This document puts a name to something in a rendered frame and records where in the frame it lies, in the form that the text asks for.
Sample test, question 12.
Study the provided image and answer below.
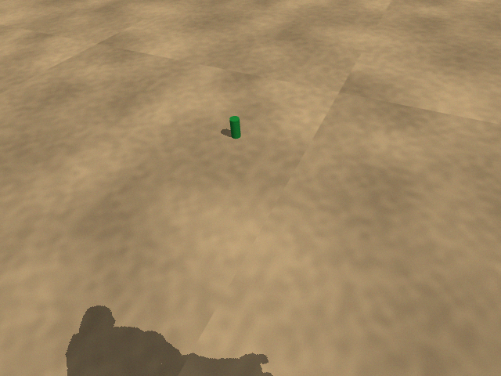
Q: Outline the can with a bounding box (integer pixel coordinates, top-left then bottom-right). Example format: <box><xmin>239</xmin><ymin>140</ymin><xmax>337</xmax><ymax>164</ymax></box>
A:
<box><xmin>229</xmin><ymin>116</ymin><xmax>241</xmax><ymax>139</ymax></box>

